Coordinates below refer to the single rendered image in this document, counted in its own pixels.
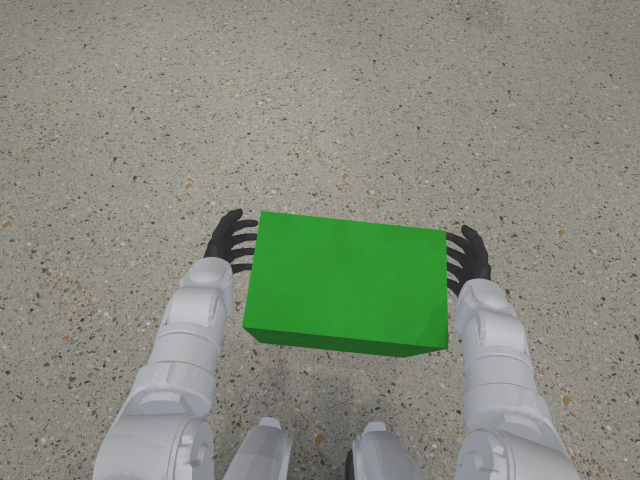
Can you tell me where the robot left forearm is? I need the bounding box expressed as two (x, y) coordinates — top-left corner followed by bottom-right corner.
(92, 257), (234, 480)

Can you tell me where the right robot thigh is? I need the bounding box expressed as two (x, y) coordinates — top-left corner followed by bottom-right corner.
(352, 431), (425, 480)

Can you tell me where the left robot hand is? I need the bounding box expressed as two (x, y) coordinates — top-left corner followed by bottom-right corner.
(203, 208), (258, 274)

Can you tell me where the carton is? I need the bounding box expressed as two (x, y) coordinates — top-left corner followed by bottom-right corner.
(242, 211), (448, 358)

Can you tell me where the robot right upper arm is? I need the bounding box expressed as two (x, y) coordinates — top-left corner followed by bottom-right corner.
(454, 427), (580, 480)

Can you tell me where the right robot hand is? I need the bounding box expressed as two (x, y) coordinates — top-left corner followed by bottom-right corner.
(446, 225), (491, 298)

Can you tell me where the left robot shin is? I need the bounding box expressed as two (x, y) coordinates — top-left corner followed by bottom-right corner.
(247, 417), (281, 435)

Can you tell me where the robot right forearm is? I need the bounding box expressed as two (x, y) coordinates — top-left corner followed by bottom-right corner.
(453, 279), (580, 478)

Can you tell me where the robot left upper arm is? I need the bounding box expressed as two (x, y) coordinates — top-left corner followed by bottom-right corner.
(94, 413), (214, 480)

